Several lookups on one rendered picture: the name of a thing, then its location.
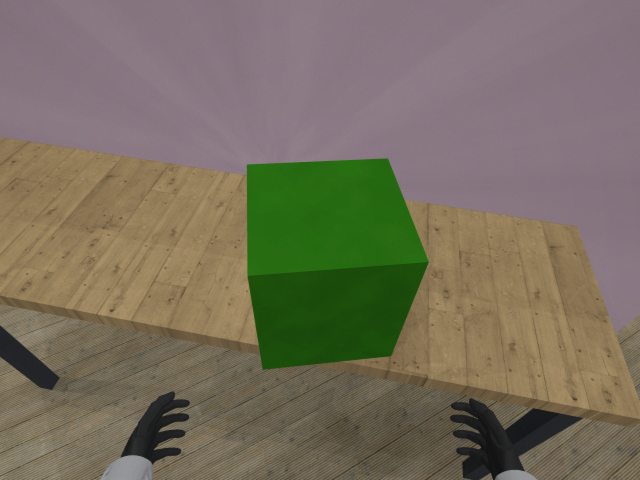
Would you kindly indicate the table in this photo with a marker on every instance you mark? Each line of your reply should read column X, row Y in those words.
column 508, row 309

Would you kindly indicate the left robot hand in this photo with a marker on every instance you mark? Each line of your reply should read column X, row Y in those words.
column 146, row 436

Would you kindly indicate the right robot hand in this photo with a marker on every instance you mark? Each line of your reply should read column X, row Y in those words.
column 499, row 454

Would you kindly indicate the left robot forearm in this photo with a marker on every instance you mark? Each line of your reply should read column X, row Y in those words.
column 130, row 467

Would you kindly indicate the carton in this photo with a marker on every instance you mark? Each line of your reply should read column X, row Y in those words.
column 334, row 260

